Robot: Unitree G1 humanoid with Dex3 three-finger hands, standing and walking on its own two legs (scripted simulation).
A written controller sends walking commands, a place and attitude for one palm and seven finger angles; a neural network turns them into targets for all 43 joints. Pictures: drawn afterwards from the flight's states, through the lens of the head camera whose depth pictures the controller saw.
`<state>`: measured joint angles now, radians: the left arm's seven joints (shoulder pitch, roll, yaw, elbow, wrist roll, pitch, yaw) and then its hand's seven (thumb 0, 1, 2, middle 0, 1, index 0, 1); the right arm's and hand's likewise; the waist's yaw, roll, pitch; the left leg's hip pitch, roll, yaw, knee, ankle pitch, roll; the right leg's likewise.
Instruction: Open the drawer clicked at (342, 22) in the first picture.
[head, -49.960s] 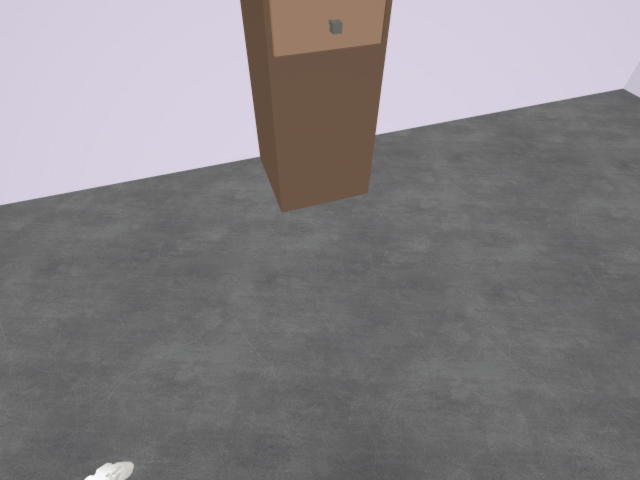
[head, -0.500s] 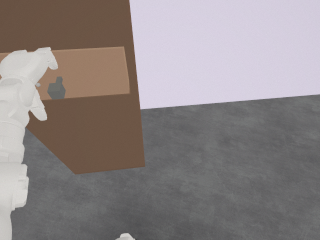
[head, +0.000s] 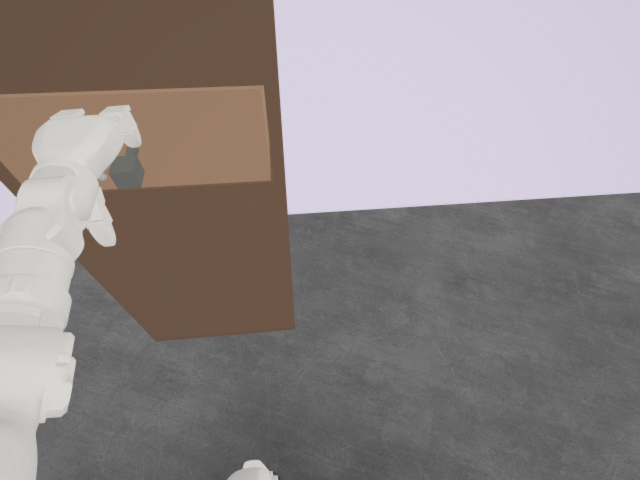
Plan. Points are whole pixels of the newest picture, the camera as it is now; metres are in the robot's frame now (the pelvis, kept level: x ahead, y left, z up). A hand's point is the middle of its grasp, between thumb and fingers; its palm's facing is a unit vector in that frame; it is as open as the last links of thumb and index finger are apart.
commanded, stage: lower the fingers behind the handle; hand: left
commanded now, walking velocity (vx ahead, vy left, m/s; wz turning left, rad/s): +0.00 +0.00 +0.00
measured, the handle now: (129, 163) +0.53 +0.26 +0.06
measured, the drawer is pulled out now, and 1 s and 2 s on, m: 0.00 0.00 0.00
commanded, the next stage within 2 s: close the thumb around the handle in 1.30 s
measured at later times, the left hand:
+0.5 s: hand (120, 186) +0.48 +0.25 +0.07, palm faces -0.06 -0.03 -1.00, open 13.8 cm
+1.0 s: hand (127, 199) +0.48 +0.26 +0.04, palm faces -0.04 -0.02 -1.00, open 13.8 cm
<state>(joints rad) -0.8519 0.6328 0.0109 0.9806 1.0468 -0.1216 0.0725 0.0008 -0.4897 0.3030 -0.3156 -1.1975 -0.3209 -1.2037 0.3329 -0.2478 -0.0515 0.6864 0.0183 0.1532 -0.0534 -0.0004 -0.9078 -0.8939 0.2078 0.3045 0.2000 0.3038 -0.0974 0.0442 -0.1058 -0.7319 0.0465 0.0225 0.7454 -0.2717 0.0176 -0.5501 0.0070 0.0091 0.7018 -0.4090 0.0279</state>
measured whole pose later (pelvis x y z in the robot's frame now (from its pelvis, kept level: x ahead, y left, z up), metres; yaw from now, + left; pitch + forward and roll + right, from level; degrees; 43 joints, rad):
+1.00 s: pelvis +0.00 -0.01 -0.02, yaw -1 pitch +19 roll -3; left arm -0.82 0.61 0.04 1.03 1.10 -0.12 0.23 0.00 -0.49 0.30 -0.32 -1.20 -0.32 -1.20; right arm 0.35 -0.25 -0.06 0.72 0.00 0.14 -0.06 0.00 -0.91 -0.89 0.21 0.30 0.20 0.30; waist -0.12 0.05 -0.14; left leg -0.88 0.07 0.01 0.86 -0.31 0.01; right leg -0.70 0.03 0.00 0.81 -0.45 0.02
